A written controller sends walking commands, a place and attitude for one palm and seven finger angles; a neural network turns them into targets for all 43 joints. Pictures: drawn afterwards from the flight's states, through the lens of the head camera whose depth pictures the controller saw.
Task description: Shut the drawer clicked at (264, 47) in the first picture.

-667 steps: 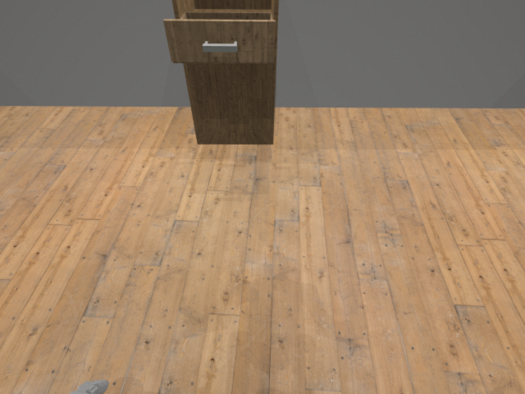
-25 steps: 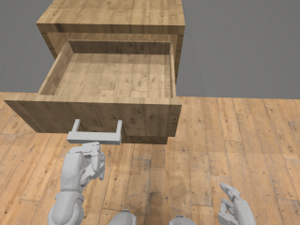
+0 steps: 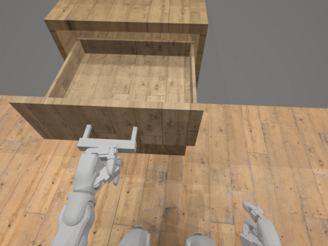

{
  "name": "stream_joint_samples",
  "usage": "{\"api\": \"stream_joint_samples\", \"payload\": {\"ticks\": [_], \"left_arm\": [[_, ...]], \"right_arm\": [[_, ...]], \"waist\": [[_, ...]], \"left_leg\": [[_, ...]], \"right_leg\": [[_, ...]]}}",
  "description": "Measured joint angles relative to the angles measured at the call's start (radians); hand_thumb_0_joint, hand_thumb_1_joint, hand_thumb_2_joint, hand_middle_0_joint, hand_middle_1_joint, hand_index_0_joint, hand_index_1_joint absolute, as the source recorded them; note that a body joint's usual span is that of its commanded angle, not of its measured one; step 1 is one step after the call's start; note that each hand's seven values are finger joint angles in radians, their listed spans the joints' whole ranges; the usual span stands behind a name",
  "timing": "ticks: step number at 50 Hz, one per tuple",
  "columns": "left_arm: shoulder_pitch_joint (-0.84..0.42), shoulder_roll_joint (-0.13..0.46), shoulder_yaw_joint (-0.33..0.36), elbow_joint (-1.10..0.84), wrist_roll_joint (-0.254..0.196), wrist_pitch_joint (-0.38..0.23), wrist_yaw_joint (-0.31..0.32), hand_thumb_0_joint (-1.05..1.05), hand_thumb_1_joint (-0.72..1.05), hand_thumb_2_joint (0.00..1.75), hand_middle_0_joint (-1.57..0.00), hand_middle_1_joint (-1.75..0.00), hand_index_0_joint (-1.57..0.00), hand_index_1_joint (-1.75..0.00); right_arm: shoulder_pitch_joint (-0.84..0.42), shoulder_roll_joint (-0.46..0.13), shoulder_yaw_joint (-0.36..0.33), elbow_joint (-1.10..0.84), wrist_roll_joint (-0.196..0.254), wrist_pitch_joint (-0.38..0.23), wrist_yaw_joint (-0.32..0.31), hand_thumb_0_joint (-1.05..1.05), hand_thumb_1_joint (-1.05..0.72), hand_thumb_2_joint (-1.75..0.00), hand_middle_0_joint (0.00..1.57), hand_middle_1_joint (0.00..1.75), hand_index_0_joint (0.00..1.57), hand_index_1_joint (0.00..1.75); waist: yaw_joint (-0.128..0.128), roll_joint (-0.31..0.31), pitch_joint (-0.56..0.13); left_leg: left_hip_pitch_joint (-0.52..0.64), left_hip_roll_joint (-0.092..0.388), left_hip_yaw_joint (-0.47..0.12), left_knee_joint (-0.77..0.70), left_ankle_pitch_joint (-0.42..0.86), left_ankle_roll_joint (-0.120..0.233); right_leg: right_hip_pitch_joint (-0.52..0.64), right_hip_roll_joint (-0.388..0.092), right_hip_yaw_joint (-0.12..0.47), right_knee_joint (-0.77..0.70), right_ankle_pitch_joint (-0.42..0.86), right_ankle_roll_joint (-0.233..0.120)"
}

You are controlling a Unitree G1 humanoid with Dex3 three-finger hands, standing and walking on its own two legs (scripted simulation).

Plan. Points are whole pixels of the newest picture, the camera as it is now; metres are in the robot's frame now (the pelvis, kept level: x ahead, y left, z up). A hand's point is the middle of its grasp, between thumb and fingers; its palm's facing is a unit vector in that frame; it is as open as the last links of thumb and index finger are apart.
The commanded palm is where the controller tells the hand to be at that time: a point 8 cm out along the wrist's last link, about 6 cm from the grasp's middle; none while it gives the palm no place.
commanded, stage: push the drawer shut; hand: left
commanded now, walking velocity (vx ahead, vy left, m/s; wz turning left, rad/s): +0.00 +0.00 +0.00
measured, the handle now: (109, 137) +0.36 +0.15 +0.05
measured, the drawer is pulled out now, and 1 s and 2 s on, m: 0.29 0.17 0.05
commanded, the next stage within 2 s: none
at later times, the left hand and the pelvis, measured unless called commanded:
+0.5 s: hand (121, 145) +0.34 +0.12 +0.05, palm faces -0.07 -1.00 -0.03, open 2.8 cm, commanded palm +0.33 +0.17 +0.05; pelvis -0.02 +0.02 +0.00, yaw +0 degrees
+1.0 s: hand (126, 123) +0.41 +0.11 +0.05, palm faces -0.03 -1.00 -0.04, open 2.8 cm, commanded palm +0.40 +0.16 +0.05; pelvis -0.02 +0.02 +0.00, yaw -1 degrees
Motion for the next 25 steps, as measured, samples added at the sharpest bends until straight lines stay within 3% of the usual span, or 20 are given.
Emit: {"api": "stream_joint_samples", "payload": {"ticks": [9, 25], "left_arm": [[-0.121, 0.007, 0.003, 0.094, 0.001, -0.02, 0.015, -0.07, 0.83, 0.96, -1.4, -1.6, -1.41, -1.6], [-0.378, 0.0, 0.017, 0.334, 0.024, 0.014, 0.075, -0.06, 0.85, 0.97, -1.4, -1.6, -1.4, -1.6]], "right_arm": [[-0.018, -0.006, -0.002, 0.036, 0.001, -0.003, -0.009, 0.01, -0.9, -0.9, 0.2, 0.3, 0.2, 0.3], [-0.002, 0.005, 0.008, 0.072, 0.0, 0.02, 0.001, 0.01, -0.9, -0.9, 0.2, 0.3, 0.2, 0.3]], "waist": [[-0.003, -0.007, 0.014], [-0.031, -0.01, 0.013]], "left_leg": [[-0.023, -0.004, -0.009, 0.01, 0.014, 0.005], [-0.031, -0.008, 0.004, -0.009, 0.041, 0.021]], "right_leg": [[-0.015, -0.004, -0.01, 0.002, 0.014, 0.004], [-0.024, -0.009, 0.002, -0.02, 0.048, 0.019]]}}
